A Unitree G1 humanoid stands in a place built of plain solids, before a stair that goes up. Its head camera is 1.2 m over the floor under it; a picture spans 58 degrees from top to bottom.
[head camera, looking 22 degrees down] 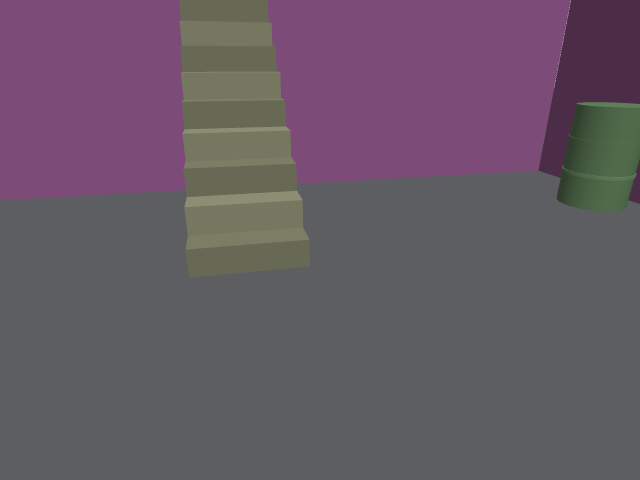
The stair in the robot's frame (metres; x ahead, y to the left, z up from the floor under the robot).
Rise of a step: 0.19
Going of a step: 0.23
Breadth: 0.75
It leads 12 degrees to the left of straight ahead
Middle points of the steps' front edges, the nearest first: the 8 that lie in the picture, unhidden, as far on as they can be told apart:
2.44 0.43 0.19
2.66 0.48 0.38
2.89 0.53 0.57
3.11 0.58 0.76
3.34 0.63 0.96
3.56 0.68 1.15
3.79 0.73 1.34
4.01 0.78 1.53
